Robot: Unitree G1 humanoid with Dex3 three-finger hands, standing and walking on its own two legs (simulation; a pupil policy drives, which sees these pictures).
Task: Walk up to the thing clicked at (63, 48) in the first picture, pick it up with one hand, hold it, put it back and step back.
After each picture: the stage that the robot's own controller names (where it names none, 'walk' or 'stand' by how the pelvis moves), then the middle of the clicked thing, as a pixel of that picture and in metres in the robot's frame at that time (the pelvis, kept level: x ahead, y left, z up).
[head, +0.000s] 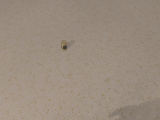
stand; (63, 45) +1.37 +0.21 -0.72
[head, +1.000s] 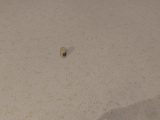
walk; (63, 52) +1.23 +0.18 -0.71
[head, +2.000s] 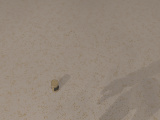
walk; (55, 86) +0.77 +0.21 -0.71
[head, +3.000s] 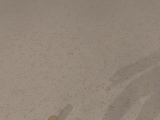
walk; out of the picture +0.45 +0.23 -0.69
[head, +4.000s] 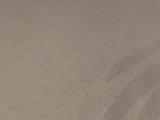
stand; out of the picture +0.32 +0.19 -0.72
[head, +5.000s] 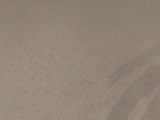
stand; out of the picture +0.32 +0.19 -0.73
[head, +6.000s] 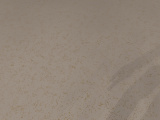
stand; out of the picture +0.32 +0.19 -0.73
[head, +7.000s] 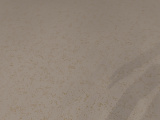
stand; out of the picture +0.31 +0.20 -0.73
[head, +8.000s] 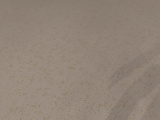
stand; out of the picture +0.31 +0.20 -0.73
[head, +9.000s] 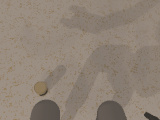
go down; (41, 89) +0.38 +0.18 -0.46
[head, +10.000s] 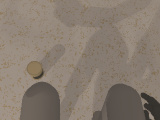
go down; (35, 71) +0.41 +0.20 -0.32
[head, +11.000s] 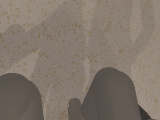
close in; out of the picture +0.39 +0.24 -0.23
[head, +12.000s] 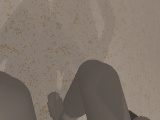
close; out of the picture +0.40 +0.25 -0.22
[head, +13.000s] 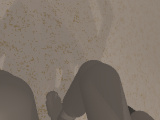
lift; out of the picture +0.39 +0.26 -0.22
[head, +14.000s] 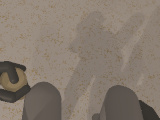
lift; (16, 85) +0.30 +0.23 -0.08
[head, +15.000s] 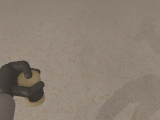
hold; (32, 89) +0.33 +0.17 +0.04
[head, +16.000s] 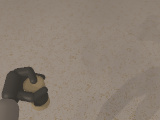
hold; (37, 93) +0.32 +0.16 +0.00
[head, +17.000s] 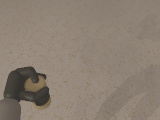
hold; (38, 93) +0.32 +0.16 -0.01
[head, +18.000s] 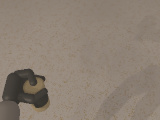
crouch; (37, 95) +0.32 +0.16 -0.01
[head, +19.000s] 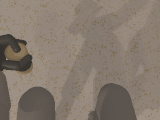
crouch; (20, 59) +0.42 +0.19 -0.11
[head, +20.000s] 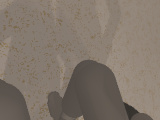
lower; out of the picture +0.41 +0.26 -0.23
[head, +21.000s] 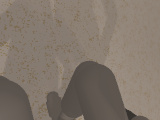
lower; out of the picture +0.40 +0.26 -0.23
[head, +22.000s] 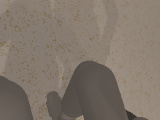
lower; out of the picture +0.40 +0.26 -0.23
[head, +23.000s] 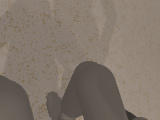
lower; out of the picture +0.40 +0.26 -0.23
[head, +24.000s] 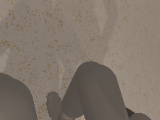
open; out of the picture +0.39 +0.25 -0.23
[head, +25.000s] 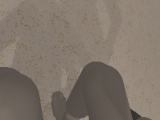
stand; out of the picture +0.38 +0.25 -0.22
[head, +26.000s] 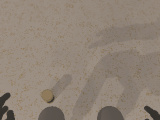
walk; (48, 96) +0.38 +0.18 -0.50
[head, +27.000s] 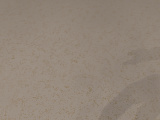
stand; out of the picture +0.34 +0.17 -0.66
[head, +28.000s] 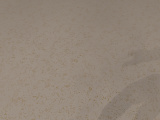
stand; out of the picture +0.34 +0.17 -0.67
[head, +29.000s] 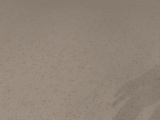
stand; out of the picture +0.36 +0.15 -0.72
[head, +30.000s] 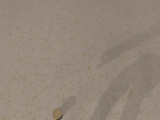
walk; (57, 114) +0.39 +0.13 -0.71
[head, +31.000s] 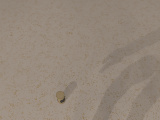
walk; (60, 97) +0.56 +0.18 -0.70
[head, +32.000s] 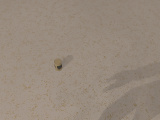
walk; (58, 64) +0.89 +0.21 -0.70
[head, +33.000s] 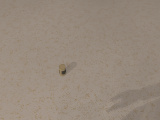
stand; (62, 70) +0.96 +0.18 -0.72
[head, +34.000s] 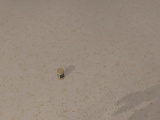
stand; (60, 73) +0.97 +0.21 -0.73
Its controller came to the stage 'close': yes
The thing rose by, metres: 0.70
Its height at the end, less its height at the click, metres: +0.00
